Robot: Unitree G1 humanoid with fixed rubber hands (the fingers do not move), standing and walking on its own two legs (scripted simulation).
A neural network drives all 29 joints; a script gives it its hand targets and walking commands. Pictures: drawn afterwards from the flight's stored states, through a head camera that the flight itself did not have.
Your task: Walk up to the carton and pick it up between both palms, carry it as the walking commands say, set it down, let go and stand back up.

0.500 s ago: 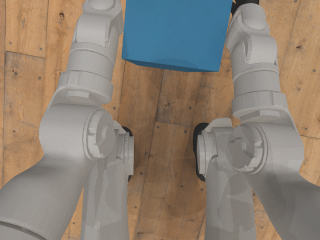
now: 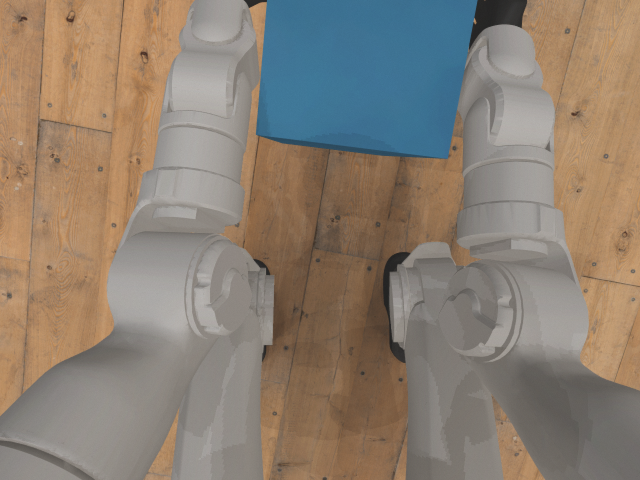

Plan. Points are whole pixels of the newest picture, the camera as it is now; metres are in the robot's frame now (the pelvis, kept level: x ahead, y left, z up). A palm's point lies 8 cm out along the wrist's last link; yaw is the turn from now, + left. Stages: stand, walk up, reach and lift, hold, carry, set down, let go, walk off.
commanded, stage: reach and lift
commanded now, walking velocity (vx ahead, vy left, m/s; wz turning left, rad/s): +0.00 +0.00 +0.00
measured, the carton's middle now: (356, 13) +0.57 -0.03 -0.19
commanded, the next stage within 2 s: none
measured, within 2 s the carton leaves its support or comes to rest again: neither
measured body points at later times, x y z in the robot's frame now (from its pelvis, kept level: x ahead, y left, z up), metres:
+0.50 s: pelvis +0.00 +0.00 +0.05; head +0.31 +0.00 +0.37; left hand +0.55 +0.09 -0.04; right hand +0.51 -0.15 -0.05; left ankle +0.10 +0.14 -0.40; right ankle +0.11 -0.15 -0.40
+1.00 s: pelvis +0.00 +0.00 +0.10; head +0.28 +0.00 +0.45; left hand +0.53 +0.09 +0.03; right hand +0.50 -0.15 +0.03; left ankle +0.10 +0.14 -0.40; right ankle +0.11 -0.15 -0.40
